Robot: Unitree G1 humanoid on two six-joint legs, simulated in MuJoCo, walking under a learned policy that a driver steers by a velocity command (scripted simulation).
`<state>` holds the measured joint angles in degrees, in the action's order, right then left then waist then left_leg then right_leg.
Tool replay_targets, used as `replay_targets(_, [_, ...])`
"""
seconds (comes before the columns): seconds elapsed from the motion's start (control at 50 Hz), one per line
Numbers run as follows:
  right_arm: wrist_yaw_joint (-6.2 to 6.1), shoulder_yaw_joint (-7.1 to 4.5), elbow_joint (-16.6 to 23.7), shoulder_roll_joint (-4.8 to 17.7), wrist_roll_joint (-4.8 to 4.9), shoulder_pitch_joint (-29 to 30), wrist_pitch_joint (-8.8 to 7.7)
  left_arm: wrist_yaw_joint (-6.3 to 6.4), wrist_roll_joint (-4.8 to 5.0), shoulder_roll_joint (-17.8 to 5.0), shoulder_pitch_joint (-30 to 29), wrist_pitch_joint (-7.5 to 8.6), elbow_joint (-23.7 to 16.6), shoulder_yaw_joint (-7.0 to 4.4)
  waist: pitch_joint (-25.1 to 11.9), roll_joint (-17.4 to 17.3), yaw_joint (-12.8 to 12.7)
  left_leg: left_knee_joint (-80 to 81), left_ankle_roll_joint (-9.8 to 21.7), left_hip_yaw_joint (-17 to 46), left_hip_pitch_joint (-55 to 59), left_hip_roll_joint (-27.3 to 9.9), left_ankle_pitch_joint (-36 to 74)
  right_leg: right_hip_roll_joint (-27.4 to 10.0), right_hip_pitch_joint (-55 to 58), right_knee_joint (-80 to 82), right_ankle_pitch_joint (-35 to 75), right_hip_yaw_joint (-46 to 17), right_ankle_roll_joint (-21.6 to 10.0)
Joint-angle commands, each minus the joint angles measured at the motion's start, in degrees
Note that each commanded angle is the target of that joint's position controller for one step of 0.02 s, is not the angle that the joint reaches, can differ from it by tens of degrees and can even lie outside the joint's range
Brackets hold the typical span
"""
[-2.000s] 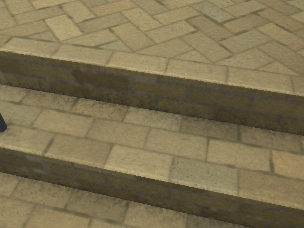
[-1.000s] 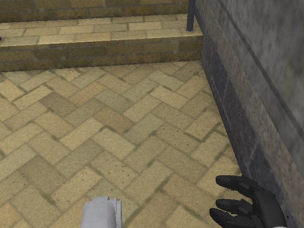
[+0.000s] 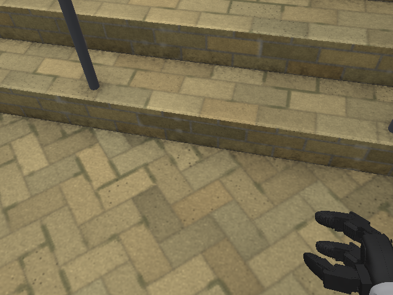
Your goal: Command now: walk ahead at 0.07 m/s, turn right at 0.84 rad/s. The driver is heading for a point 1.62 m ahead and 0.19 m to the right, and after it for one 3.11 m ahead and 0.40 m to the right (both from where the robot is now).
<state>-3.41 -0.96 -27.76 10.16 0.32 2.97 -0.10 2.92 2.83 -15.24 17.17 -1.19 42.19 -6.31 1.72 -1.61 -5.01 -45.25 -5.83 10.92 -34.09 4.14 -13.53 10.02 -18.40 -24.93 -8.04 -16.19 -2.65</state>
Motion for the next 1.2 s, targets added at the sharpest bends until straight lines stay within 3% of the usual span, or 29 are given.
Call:
replay_targets(0.02, [0.78, -3.22, 3.5, 6.5, 0.94, 0.0, -1.87, 0.48, 0.33, -7.9, -4.9, 0.13, -6.8, -1.71, -7.5, 14.0, 4.7, 10.9, 0.4, -1.6, 13.1, 1.7, 0.3, -12.6, 3.8, 3.2, 11.2, -17.3, -8.3])
replay_targets(0.06, [0.9, -4.65, -0.3, 9.1, 0.71, -6.1, -2.65, -0.18, -0.29, -6.1, -5.6, 0.31, -8.0, -1.33, -7.0, 10.9, 6.4, 24.2, 3.3, -2.1, 23.1, -2.1, 7.9, -8.8, 0.0, -1.8, -0.8, -16.2, -4.6])
replay_targets(0.08, [0.76, -4.32, -0.1, 8.4, 0.58, -5.7, -2.87, -0.37, -0.83, -2.0, -0.1, -0.2, -6.9, -0.51, -9.6, 1.1, 4.2, 25.1, 7.3, 4.9, 32.5, -12.1, 13.5, -3.5, -6.4, -13.4, -24.3, -9.8, -1.9])
replay_targets(0.1, [0.55, -3.72, 2.0, 10.5, -1.9, -4.2, -2.27, -0.17, -1.79, -2.3, 3.1, -0.35, -7.6, -0.11, -11.1, -13.0, 0.6, 23.6, 13.7, 17.8, 35.4, -24.4, 30.5, 2.7, -15.9, -27.3, -34.7, -0.4, 1.2])
replay_targets(0.12, [1.35, -3.97, 1.6, 9.2, -4.26, -4.4, -2.18, -0.99, -2.1, -6.6, 3.6, 0.33, -8.6, -0.93, -12.6, -17.6, -0.2, 26.9, 18.5, 26.8, 33.0, -30.1, 29.2, -2.4, -19.7, -38.1, -32.1, 1.1, 3.5])
replay_targets(0.14, [1.56, -3.96, 1.1, 7.6, -3.69, -3.3, -2.27, -1.1, -1.63, -12.1, 1.2, -0.33, -7.9, -2.3, -9.3, -10.0, 0.6, 27.1, 19.4, 18.7, 29.1, -26.6, 23.4, -6.0, -20.7, -44.2, -25.1, 5.1, 5.8])
replay_targets(0.18, [1.25, -3.44, 0.6, 6.1, -1.98, -1.2, -1.61, -0.61, -1.68, -11.9, 0.5, -2.29, -6.4, -2.63, -6.1, -4.4, 1.1, 26.3, 15.3, 5.3, 23.3, -17.4, 13.7, -7.9, -20.1, -51.0, -16.4, 8.1, 7.6])
replay_targets(0.24, [0.77, -3.1, -0.1, 8.3, -3.03, -0.5, -1.29, -0.58, -2.42, -9.5, -0.7, -2.69, -8.6, -2.0, -2.5, -7.7, 1.6, 28.8, 15.8, -2.7, 16.9, -15.9, 13.8, -10.0, -19.4, -57.9, -12.2, 13.1, 10.0])
replay_targets(0.34, [-0.32, -4.69, -3.2, 11.4, -2.4, -7.8, 0.3, -1.48, -0.81, -6.2, -6.3, -1.89, -11.0, -0.36, -6.1, -8.1, 6.4, 27.5, 18.4, -7.5, 29.9, -18.1, 16.8, -15.1, -23.9, -44.6, -10.2, 14.7, 12.3])
replay_targets(0.36, [-0.58, -4.75, -2.9, 11.6, -3.58, -8.0, 0.06, -1.78, -1.94, -6.1, -6.4, -1.78, -11.1, 0.1, -6.6, -7.7, 7.1, 27.5, 19.2, -8.0, 28.9, -18.6, 16.5, -15.5, -20.9, -41.8, -11.2, 15.5, 12.3])
replay_targets(0.5, [0.74, -5.13, -5.9, 14.1, -0.91, -8.5, -0.06, -3.32, -3.18, -4.4, -2.6, -0.47, -9.5, 2.11, -9.2, -6.9, 5.3, 21.9, 19.0, -9.3, 27.3, -20.6, 20.8, -12.8, -3.5, -13.4, -13.5, 18.7, 6.1])
replay_targets(0.54, [1.62, -3.18, -9.0, 9.8, -0.11, -14.3, -0.23, -3.47, -3.74, -6.1, 1.4, 0.29, -7.0, 2.1, -10.0, -0.4, 3.9, 15.3, 11.5, -11.4, 19.0, -16.4, 12.7, -13.2, 12.5, 4.4, 1.4, 14.8, 2.7])
replay_targets(0.56, [3.08, -1.06, -7.8, 3.8, -2.94, -15.1, -1.01, -2.52, -5.23, -9.7, 2.5, 0.33, -7.6, 2.06, -12.5, 15.3, 6.2, 2.5, 5.3, -15.3, 7.1, -11.7, -12.6, -29.4, 22.3, 3.5, 22.5, -3.6, -2.4])
replay_targets(0.58, [2.96, -2.37, -6.9, 6.7, -1.6, -14.8, -1.22, -2.69, -6.97, -9.7, -3.4, 0.91, -8.9, 2.43, -11.2, 20.4, 6.4, -3.8, 2.7, -11.5, 5.5, -8.2, -24.9, -36.6, 9.3, 3.3, 25.6, -5.8, -13.1])
replay_targets(0.6, [2.63, -3.77, -7.2, 12.0, -0.32, -11.4, -0.72, -3.16, -7.29, -6.2, -4.8, 1.96, -9.1, 3.21, -9.4, 13.7, 3.5, -9.8, 2.5, -8.0, 7.4, -7.8, -22.4, -32.6, 6.5, 5.0, 19.2, -0.1, -13.1])
replay_targets(0.66, [2.53, -5.8, -8.6, 13.8, 0.54, -14.0, 0.5, -1.99, -5.01, -9.4, -8.7, 2.36, -7.3, 1.92, -5.1, 11.6, 5.3, -22.2, 1.3, -4.9, -0.5, -4.8, -15.3, -28.8, 8.8, 4.0, 21.1, 7.0, -8.5])
replay_targets(0.74, [1.96, -5.88, -8.5, 11.8, 0.73, -16.6, 2.31, -0.03, -4.73, -5.2, -9.7, 1.42, -7.0, 3.01, -4.6, 9.6, 5.3, -24.9, -1.2, -7.4, -5.0, -4.6, -7.8, -28.0, 13.0, 5.2, 18.2, 14.2, -8.2])
replay_targets(0.8, [2.07, -4.43, -5.3, 9.0, 0.98, -13.1, 2.42, 1.35, -4.32, -6.4, -9.0, 0.12, -5.8, 2.27, -4.2, 10.3, 3.1, -14.6, -1.6, -10.5, -3.5, -6.8, -5.8, -28.5, 14.2, 6.8, 10.9, 16.6, -7.5])
replay_targets(0.86, [2.38, -3.82, -2.3, 8.1, 0.51, -12.3, 1.35, 1.06, -3.81, -8.7, -7.7, -0.09, -4.6, 1.08, -3.8, 13.4, 2.2, -7.0, 0.3, -13.0, -0.2, -8.4, -9.3, -30.5, 13.5, 7.6, 7.0, 17.8, -7.6])
replay_targets(0.96, [4.03, -4.92, -0.7, 10.3, 0.15, -14.0, 3.77, -0.83, -4.24, -9.0, -11.2, 1.26, -4.4, 0.41, -4.3, 12.0, 3.8, 1.1, 5.0, -17.2, 7.9, -8.0, -7.5, -32.3, 9.6, 3.4, 9.0, 22.3, -5.9])
replay_targets(1.0, [4.28, -5.39, -2.1, 10.0, 1.2, -18.4, 4.63, -1.37, -0.45, -9.2, -12.9, 2.14, -3.9, -0.44, -5.9, 11.2, 7.0, 10.6, 7.6, -17.3, 15.2, -7.8, -2.1, -31.4, 9.2, -3.2, 9.0, 25.2, -2.3])
replay_targets(1.02, [3.82, -6.71, -3.5, 13.1, 0.93, -22.2, 4.98, -2.08, -0.48, -7.6, -9.5, 2.38, -2.6, -0.23, -8.0, 4.7, 8.0, 15.3, 10.5, -14.2, 24.4, -6.1, 6.0, -27.8, 4.4, -12.1, 5.5, 28.0, 0.9])
replay_targets(1.04, [2.7, -9.16, -3.3, 20.5, 0.96, -27.1, 4.52, -2.43, -2.37, -5.1, -10.8, 2.0, -3.9, 0.54, -7.0, -12.5, 9.7, 21.4, 15.9, 1.8, 34.9, -15.9, 30.4, -20.8, -11.6, -32.1, -17.7, 31.6, 5.6])
replay_targets(1.06, [2.98, -8.75, 0.2, 24.4, -2.44, -24.0, 1.87, -1.25, -4.61, -4.3, -12.3, 2.73, -7.4, 1.2, -10.0, -22.5, 7.8, 22.8, 27.5, 23.4, 35.8, -25.8, 37.3, -12.9, -26.7, -46.0, -32.8, 21.2, 9.3])
replay_targets(1.08, [3.78, -8.2, 1.1, 21.1, -1.84, -21.7, 0.0, -0.6, -3.9, -8.9, -15.1, 2.95, -6.9, -0.21, -13.1, -14.2, 10.5, 25.1, 27.9, 21.0, 35.6, -25.4, 30.5, -13.1, -27.2, -52.1, -30.9, 13.4, 8.5])
replay_targets(1.1, [3.53, -7.3, 1.0, 19.1, -0.86, -19.3, -0.65, -0.25, -3.0, -8.8, -16.4, 3.19, -7.1, -0.13, -10.6, -10.4, 8.9, 25.1, 24.1, 16.1, 33.7, -22.1, 22.9, -13.3, -27.9, -51.5, -25.1, 11.8, 6.9])
replay_targets(1.12, [2.86, -7.06, 1.2, 18.2, 0.48, -16.8, -0.41, 0.52, -3.6, -8.9, -15.9, 3.06, -6.5, -0.44, -9.5, -5.1, 7.4, 24.4, 20.0, 12.6, 31.8, -19.2, 17.9, -14.5, -28.4, -48.8, -19.0, 11.1, 6.3])
replay_targets(1.14, [2.3, -6.43, 1.0, 16.6, 1.26, -15.0, 0.28, 0.52, -4.59, -8.8, -16.4, 2.71, -6.7, -0.39, -8.8, -4.2, 6.5, 24.0, 18.8, 10.8, 30.0, -18.1, 19.8, -13.9, -27.8, -47.0, -14.7, 10.7, 6.3])
replay_targets(1.2, [1.48, -5.94, 2.2, 16.3, 1.05, -12.6, 0.35, 0.83, -3.68, -7.1, -12.3, 2.46, -4.4, -0.14, -10.2, -4.9, 4.5, 23.7, 17.0, 9.0, 28.0, -14.7, 22.4, -10.6, -22.9, -43.3, -8.6, 9.9, 6.5])
